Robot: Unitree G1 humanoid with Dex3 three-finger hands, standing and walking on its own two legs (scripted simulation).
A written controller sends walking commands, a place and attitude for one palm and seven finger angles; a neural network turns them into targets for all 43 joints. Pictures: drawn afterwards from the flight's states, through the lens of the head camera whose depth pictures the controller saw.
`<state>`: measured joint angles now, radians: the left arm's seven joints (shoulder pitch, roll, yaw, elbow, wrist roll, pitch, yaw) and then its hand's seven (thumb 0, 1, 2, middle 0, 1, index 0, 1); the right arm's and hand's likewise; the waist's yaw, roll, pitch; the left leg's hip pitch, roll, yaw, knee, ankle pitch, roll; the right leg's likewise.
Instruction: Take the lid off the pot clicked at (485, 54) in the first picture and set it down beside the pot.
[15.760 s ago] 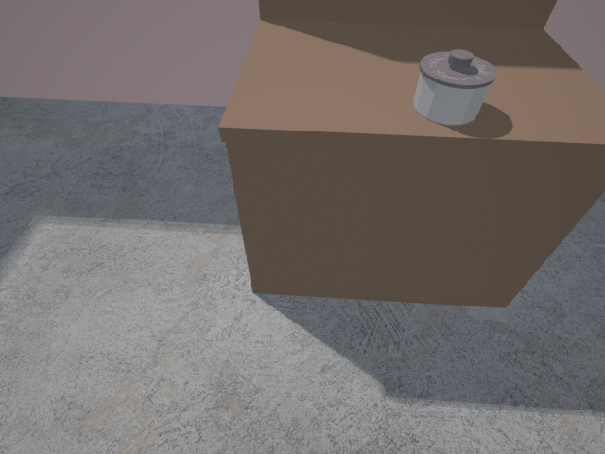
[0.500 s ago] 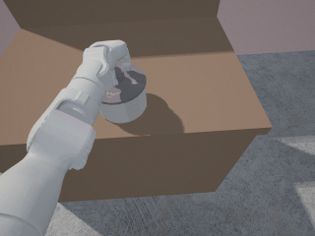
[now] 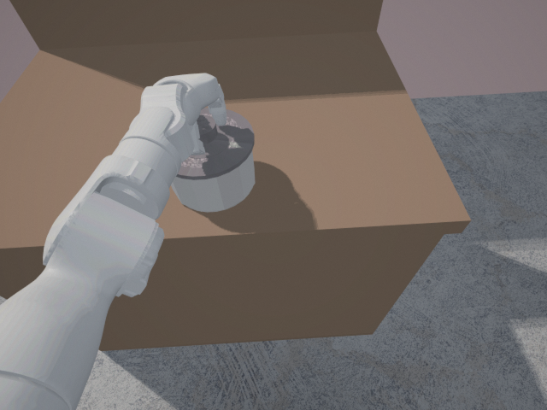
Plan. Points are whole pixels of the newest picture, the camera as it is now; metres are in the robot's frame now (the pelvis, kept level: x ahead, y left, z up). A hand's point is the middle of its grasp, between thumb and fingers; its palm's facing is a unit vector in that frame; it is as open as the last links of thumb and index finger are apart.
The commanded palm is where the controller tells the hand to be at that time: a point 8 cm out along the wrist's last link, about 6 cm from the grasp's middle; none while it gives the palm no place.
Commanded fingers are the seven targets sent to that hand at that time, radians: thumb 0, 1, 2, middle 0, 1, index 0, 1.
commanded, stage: close the fingers and squeeze the knob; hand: left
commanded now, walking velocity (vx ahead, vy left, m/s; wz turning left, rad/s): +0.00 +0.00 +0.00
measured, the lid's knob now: (201, 129) +0.52 +0.08 +0.12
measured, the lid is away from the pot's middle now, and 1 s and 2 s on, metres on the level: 0.00 0.00 0.00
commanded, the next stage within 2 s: lift the lid straight up in 1.44 s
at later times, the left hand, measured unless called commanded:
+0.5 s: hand (199, 128) +0.50 +0.08 +0.15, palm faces -0.41 -0.03 -0.91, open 8.2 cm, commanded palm +0.50 +0.09 +0.20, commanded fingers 0.00 0.28 0.83 -0.65 -1.07 -0.65 -1.07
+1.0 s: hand (199, 129) +0.49 +0.08 +0.15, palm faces -0.40 +0.00 -0.92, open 7.6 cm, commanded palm +0.50 +0.08 +0.20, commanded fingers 0.00 0.45 0.74 -0.70 -1.03 -0.75 -1.07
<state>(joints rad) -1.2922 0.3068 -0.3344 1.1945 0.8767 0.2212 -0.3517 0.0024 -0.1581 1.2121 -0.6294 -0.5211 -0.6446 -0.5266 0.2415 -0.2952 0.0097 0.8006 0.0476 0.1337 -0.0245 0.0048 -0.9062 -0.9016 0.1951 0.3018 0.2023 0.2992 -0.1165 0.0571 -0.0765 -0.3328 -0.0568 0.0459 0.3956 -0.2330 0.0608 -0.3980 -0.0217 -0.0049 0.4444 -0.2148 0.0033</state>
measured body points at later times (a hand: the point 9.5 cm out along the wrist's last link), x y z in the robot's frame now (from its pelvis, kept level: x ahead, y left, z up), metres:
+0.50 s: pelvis +0.00 -0.01 +0.00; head +0.06 -0.03 +0.45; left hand +0.51 +0.08 +0.20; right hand +0.03 -0.28 -0.15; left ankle -0.03 +0.08 -0.74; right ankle -0.01 -0.12 -0.74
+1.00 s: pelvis +0.00 +0.00 +0.00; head +0.05 -0.03 +0.45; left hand +0.51 +0.08 +0.20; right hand +0.05 -0.27 -0.15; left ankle -0.03 +0.08 -0.74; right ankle +0.00 -0.12 -0.74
